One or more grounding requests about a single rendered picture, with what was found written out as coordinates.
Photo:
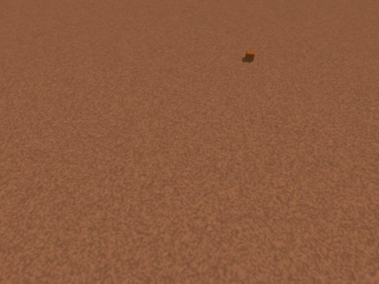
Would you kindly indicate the cube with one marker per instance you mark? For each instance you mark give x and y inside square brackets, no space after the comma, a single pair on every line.
[250,55]

